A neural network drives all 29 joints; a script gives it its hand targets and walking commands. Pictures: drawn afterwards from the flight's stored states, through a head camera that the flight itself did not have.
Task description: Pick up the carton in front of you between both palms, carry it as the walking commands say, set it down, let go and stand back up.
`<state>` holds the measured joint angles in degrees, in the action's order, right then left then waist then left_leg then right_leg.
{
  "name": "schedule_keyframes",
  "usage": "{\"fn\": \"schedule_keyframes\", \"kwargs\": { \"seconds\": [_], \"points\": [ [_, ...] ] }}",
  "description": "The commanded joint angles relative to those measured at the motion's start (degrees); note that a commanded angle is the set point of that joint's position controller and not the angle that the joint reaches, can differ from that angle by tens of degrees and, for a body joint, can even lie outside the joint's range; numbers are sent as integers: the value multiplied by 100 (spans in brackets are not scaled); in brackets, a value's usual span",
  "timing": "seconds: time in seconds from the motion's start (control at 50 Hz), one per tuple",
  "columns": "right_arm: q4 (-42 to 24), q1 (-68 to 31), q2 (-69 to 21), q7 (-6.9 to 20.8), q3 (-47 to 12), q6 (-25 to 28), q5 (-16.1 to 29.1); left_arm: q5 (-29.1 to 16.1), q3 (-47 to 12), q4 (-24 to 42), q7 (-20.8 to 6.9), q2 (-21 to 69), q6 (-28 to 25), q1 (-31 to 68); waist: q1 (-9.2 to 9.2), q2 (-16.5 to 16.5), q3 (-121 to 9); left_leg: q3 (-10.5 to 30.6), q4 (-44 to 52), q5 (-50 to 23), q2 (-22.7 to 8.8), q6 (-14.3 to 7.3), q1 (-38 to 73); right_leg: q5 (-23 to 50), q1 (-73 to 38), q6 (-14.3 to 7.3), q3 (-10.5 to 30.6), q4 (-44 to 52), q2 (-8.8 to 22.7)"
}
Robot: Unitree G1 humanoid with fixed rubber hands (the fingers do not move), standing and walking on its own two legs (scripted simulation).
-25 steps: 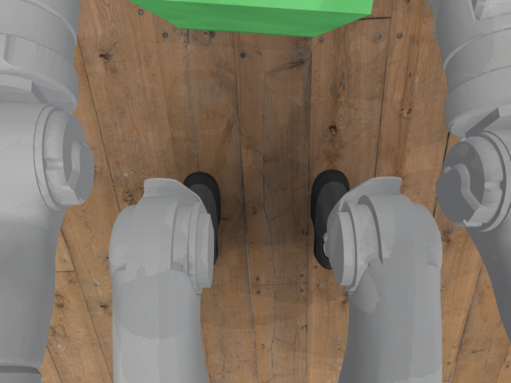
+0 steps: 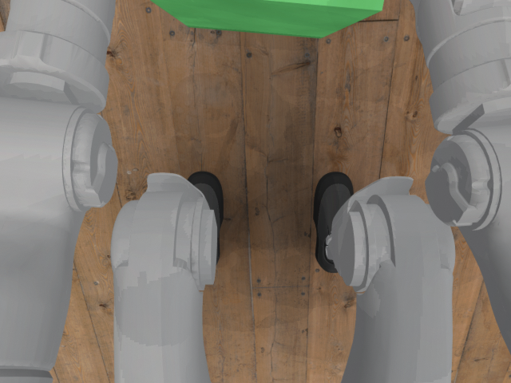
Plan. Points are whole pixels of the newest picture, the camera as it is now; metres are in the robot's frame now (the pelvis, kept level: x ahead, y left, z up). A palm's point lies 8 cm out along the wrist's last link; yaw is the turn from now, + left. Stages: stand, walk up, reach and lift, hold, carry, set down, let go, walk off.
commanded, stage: reach and lift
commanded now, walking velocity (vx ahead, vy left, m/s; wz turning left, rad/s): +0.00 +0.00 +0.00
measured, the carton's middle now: out of the picture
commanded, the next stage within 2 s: none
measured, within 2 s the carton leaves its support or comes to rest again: leaves its support in 0.38 s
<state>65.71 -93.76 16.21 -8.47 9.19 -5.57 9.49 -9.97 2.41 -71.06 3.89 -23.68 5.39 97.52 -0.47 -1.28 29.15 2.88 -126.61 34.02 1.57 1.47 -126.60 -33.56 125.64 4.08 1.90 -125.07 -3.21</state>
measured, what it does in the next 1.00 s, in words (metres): rises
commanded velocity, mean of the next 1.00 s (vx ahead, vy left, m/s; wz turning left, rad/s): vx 0.00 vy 0.00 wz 0.00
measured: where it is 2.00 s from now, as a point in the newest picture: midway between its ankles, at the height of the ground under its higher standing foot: (268, 237)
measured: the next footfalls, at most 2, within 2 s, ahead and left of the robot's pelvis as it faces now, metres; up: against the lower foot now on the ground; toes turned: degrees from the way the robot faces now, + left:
none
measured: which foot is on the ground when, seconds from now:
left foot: down 0.00-1.00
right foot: down 0.00-1.00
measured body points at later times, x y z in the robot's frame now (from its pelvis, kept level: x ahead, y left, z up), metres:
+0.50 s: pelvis +0.01 +0.00 +0.01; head +0.37 +0.03 +0.28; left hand +0.57 +0.18 -0.12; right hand +0.58 -0.12 -0.12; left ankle +0.11 +0.13 -0.34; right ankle +0.12 -0.14 -0.34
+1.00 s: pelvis +0.00 -0.01 +0.12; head +0.28 +0.02 +0.48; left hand +0.52 +0.18 +0.06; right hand +0.53 -0.12 +0.06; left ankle +0.11 +0.13 -0.34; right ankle +0.12 -0.14 -0.34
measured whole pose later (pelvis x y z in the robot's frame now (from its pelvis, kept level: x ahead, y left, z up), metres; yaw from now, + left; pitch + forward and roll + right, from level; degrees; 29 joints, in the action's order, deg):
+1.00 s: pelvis +0.00 -0.01 +0.12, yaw +2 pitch +44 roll -1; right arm 37.3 -64.8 -0.9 -4.3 30.7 -23.6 -13.2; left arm 14.5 26.2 -40.5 -0.3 -3.4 24.6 66.8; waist -0.3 -1.4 -6.5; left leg 5.9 -98.4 26.3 6.0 4.0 -115.8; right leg -27.0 115.1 5.0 5.6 -98.2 -6.7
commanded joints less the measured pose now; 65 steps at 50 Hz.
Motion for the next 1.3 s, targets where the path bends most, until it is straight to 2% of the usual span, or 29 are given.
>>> {"fn": "schedule_keyframes", "kwargs": {
  "seconds": [0.0, 0.04, 0.08, 0.12, 0.18, 0.26, 0.34, 0.38, 0.4, 0.44, 0.48, 0.52, 0.58, 0.62, 0.68, 0.74, 0.8, 0.9, 0.98, 1.12, 1.28],
  "points": [
    [-689, -2326, -1848, 543, -299, -55, -201, 121, -347, 663, -570, 1886, 64, 2330, -50, 181, -6758, -446, 1037, -1562, 185, 6, 3247, 1590, -3429, -185, -598, 723, -268],
    [-793, -2674, -3593, 1093, -425, -253, -392, 294, -440, 761, -1127, 3769, 261, 2424, -65, 249, -6396, -443, 958, -1511, 309, -52, 3084, 1511, -3153, -226, -612, 609, -346],
    [-1001, -2688, -4632, 1542, -423, -476, -591, 479, -266, 984, -1613, 4831, 460, 2197, -82, 192, -6098, -502, 909, -1427, 357, -121, 2859, 1368, -2860, -232, -701, 582, -390],
    [-1143, -2618, -5078, 1756, -482, -619, -620, 528, -198, 1165, -1860, 5274, 586, 2063, -113, 100, -6020, -580, 867, -1442, 378, -170, 2662, 1347, -2706, -257, -738, 591, -396],
    [-1397, -2605, -5369, 1862, -689, -731, -496, 447, -307, 1409, -1976, 5510, 708, 1999, -187, 51, -6167, -593, 826, -1617, 374, -222, 2687, 1462, -2652, -286, -730, 546, -394],
    [-1893, -2714, -5788, 1824, -1152, -743, -46, 88, -836, 1982, -1913, 5879, 762, 2162, -209, 128, -7505, -650, 750, -2299, 397, -200, 3290, 2144, -3117, -309, -763, 444, -432],
    [-2851, -3053, -6285, 1661, -1744, -796, 340, -269, -1394, 3333, -1723, 6438, 812, 2583, -190, 165, -10346, -725, 753, -3775, 475, -100, 4708, 3403, -4014, -286, -874, 461, -506],
    [-3341, -3072, -6473, 1625, -1935, -913, 377, -275, -1533, 3916, -1612, 6709, 932, 2631, -153, 279, -11814, -675, 827, -4580, 495, -59, 5708, 3696, -4115, -245, -911, 593, -557],
    [-3552, -3081, -6722, 1554, -2081, -963, 332, -246, -1610, 4140, -1521, 6959, 999, 2625, -211, 395, -12414, -733, 906, -4653, 565, -28, 5947, 3657, -4139, -228, -910, 702, -596],
    [-3788, -2977, -6783, 1498, -2150, -1064, 256, -144, -1658, 4328, -1425, 7152, 1150, 2437, -140, 437, -12868, -773, 1113, -4425, 635, 2, 6014, 3532, -4300, -208, -927, 921, -653],
    [-3599, -2695, -6866, 1509, -2074, -1175, 96, 60, -1542, 4017, -1431, 7279, 1306, 1992, -119, 417, -12283, -817, 1400, -3944, 677, 14, 5632, 3188, -4130, -168, -933, 1200, -687],
    [-3061, -2233, -6995, 1565, -1771, -1271, -200, 354, -1240, 3371, -1507, 7414, 1423, 1442, -107, 385, -10886, -849, 1731, -3225, 682, 40, 4875, 2578, -3589, -129, -929, 1512, -696],
    [-2207, -1676, -7060, 1674, -834, -1376, -930, 990, -436, 2476, -1643, 7527, 1474, 1025, -24, 287, -8880, -885, 2289, -1695, 691, 44, 3477, 1411, -2932, -172, -914, 2053, -695],
    [-1855, -1512, -7005, 1736, -291, -1437, -1338, 1387, 92, 2111, -1710, 7486, 1506, 910, -15, 259, -8260, -873, 2630, -1154, 714, -5, 3116, 961, -2789, -212, -899, 2384, -707],
    [-1691, -1463, -6886, 1775, 98, -1457, -1675, 1735, 537, 1914, -1757, 7361, 1509, 861, -21, 214, -8143, -852, 2965, -865, 722, -34, 3079, 707, -2856, -243, -863, 2736, -701],
    [-1747, -1556, -6910, 1789, 138, -1459, -1754, 1862, 675, 1955, -1772, 7344, 1515, 913, -56, 180, -8413, -845, 3219, -780, 729, -45, 3314, 640, -3099, -246, -840, 3009, -696],
    [-1947, -1680, -7088, 1825, -41, -1505, -1679, 1823, 562, 2159, -1790, 7488, 1566, 1003, -68, 150, -8956, -861, 3438, -838, 743, -43, 3723, 689, -3453, -227, -854, 3229, -699],
    [-2402, -1595, -7532, 1926, -623, -1670, -1372, 1526, -38, 2720, -1814, 7950, 1723, 994, -74, 172, -10173, -926, 3751, -1328, 764, -3, 4707, 1121, -4203, -168, -902, 3530, -716],
    [-2685, -1187, -7838, 2024, -1088, -1808, -1134, 1299, -509, 3075, -1828, 8296, 1856, 620, -85, 205, -10636, -918, 3976, -1801, 780, 36, 5372, 1498, -4666, -134, -873, 3757, -729],
    [-2775, -125, -8106, 2074, -1512, -1778, -1029, 1154, -940, 3284, -1787, 8689, 1841, -382, -51, 255, -10088, -738, 4498, -2269, 794, 97, 5955, 1935, -5133, -133, -716, 4293, -749],
    [-2607, 950, -8225, 2015, -1548, -1559, -1183, 1299, -953, 3178, -1689, 8814, 1623, -1384, -48, 215, -9048, -524, 5341, -2215, 792, 78, 6556, 1892, -5780, -144, -492, 5164, -738]
  ]
}}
